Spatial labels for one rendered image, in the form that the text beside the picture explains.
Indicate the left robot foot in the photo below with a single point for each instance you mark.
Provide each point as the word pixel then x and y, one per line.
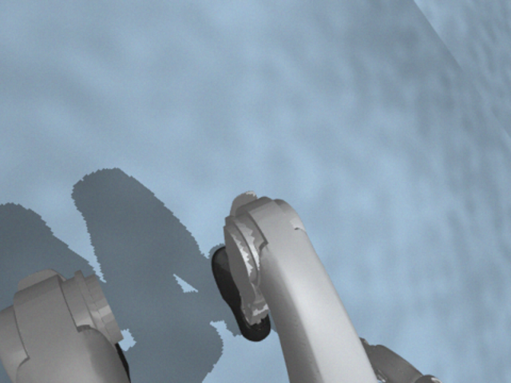
pixel 123 360

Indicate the right robot foot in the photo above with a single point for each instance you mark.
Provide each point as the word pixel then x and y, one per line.
pixel 231 295

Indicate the right robot hand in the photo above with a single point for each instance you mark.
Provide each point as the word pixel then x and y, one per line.
pixel 388 366

